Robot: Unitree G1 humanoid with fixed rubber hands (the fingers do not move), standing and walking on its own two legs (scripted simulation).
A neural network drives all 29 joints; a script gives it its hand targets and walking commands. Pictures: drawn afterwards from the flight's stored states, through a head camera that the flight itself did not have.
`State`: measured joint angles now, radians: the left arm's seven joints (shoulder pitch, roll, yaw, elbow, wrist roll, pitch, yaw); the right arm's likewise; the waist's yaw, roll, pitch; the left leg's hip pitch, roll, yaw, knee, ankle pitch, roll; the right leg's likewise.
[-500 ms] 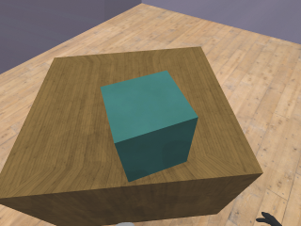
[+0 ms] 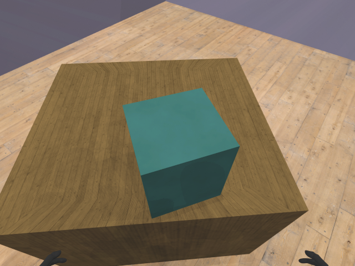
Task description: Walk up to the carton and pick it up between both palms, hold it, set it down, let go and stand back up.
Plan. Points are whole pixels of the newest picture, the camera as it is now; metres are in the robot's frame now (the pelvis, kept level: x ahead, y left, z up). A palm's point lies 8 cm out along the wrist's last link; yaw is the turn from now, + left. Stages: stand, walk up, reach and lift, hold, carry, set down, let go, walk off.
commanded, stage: walk up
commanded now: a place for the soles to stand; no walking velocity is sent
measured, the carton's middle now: (176, 154) +0.38 +0.01 -0.01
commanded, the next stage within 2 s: reach and lift in 1.04 s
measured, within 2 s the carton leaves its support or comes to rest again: neither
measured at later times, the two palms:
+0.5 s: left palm out of the picture +0.08 +0.32 -0.10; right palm out of the picture +0.12 -0.31 -0.10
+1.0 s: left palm out of the picture +0.06 +0.33 -0.10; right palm out of the picture +0.10 -0.31 -0.11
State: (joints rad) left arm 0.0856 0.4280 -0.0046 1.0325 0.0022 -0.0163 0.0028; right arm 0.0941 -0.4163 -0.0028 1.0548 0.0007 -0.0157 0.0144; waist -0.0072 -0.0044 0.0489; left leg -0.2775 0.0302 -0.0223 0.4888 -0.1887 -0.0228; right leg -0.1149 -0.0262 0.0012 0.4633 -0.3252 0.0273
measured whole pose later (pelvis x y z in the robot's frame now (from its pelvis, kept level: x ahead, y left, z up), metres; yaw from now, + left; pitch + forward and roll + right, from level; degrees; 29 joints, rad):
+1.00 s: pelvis +0.00 +0.00 +0.01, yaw +2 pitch -1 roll -1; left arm 0.11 0.41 0.01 1.11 0.01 -0.01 0.00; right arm 0.08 -0.40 -0.01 1.10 -0.01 0.01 0.02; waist -0.01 0.01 0.06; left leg -0.26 0.01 -0.06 0.42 -0.15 -0.02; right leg -0.07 -0.04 -0.04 0.37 -0.29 0.03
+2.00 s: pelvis +0.01 -0.01 +0.01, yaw -2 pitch -2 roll +1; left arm 0.25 0.21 0.11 0.41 0.01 0.18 0.07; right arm 0.16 -0.32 0.00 0.74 0.08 -0.20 0.11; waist 0.04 -0.02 0.01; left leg -0.16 0.05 0.02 0.31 -0.13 -0.05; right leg -0.04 -0.02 0.02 0.34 -0.28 0.01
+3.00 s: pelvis +0.00 -0.02 +0.00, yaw -2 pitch -1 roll +1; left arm 0.31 0.07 -0.02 0.32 -0.04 -0.27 0.20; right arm 0.20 -0.35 0.12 0.69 0.36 -0.50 0.19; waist 0.08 -0.04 -0.02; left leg -0.22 0.06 0.03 0.40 -0.16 -0.05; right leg -0.11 -0.01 0.04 0.45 -0.32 0.00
